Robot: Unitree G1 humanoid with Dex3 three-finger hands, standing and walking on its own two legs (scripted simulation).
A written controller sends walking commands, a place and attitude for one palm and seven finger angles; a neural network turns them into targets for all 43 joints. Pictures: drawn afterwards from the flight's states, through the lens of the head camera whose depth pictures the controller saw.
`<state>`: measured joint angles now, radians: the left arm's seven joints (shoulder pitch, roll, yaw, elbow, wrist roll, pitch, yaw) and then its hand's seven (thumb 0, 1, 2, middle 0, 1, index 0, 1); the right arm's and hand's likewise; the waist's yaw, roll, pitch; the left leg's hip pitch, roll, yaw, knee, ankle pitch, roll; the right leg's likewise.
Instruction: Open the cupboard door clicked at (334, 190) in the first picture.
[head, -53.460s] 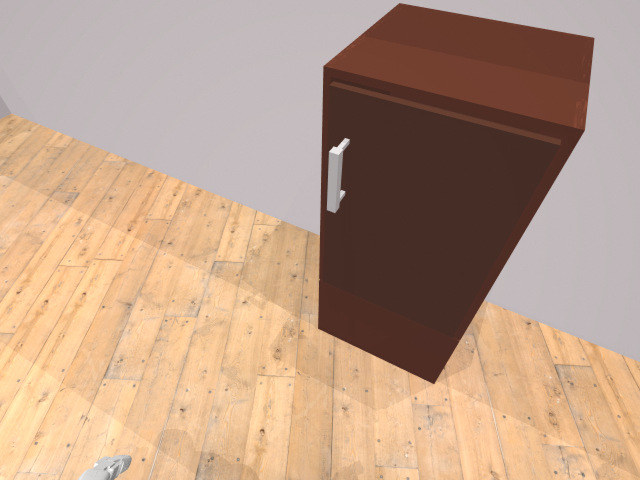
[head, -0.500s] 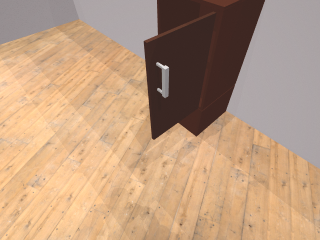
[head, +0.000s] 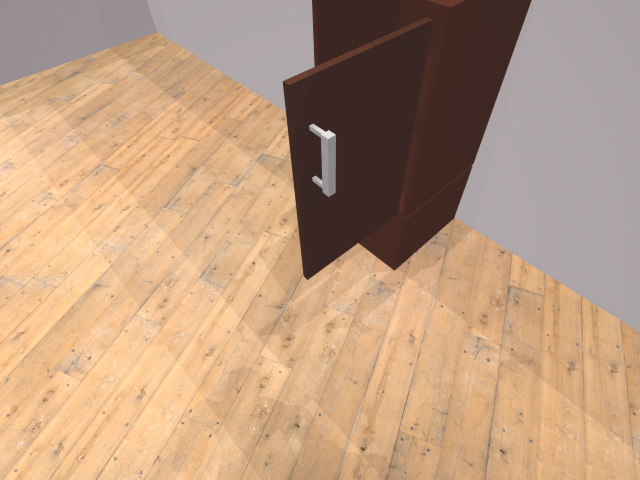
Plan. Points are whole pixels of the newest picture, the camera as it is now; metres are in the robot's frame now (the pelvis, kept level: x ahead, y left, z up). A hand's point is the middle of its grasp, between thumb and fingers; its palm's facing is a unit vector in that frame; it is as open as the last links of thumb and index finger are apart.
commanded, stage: look to check the result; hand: left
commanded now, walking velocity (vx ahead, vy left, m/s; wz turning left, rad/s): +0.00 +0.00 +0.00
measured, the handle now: (322, 160) +0.69 +0.04 -0.03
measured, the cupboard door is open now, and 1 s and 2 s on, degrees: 88 88 88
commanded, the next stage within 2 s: stand and wait in 0.06 s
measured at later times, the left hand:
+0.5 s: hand out of the picture +0.09 +0.24 -0.16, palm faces -0.01 -0.94 -0.33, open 7.4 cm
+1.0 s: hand out of the picture +0.09 +0.24 -0.16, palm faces -0.02 -0.94 -0.33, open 7.4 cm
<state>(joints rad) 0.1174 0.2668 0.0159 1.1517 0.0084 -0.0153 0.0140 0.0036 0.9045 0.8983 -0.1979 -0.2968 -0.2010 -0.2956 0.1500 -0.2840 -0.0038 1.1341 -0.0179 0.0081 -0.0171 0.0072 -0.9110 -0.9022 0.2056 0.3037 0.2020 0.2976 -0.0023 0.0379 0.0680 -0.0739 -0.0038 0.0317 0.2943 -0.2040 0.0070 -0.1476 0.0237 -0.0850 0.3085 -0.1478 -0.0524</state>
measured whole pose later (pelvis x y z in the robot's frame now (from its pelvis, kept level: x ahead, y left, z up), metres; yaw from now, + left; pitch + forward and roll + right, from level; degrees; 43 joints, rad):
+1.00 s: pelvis +0.01 +0.00 +0.00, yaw +0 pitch -1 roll +0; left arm 0.09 0.30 0.01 1.14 0.01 -0.02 0.01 0.00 0.90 0.90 -0.20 -0.30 -0.20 -0.30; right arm 0.12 -0.32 0.00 1.13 -0.02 0.00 -0.01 0.01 -0.91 -0.90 0.21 0.30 0.20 0.30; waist -0.01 0.02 0.07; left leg -0.05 0.00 0.03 0.26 -0.20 0.01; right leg -0.12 0.03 -0.08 0.28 -0.15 -0.05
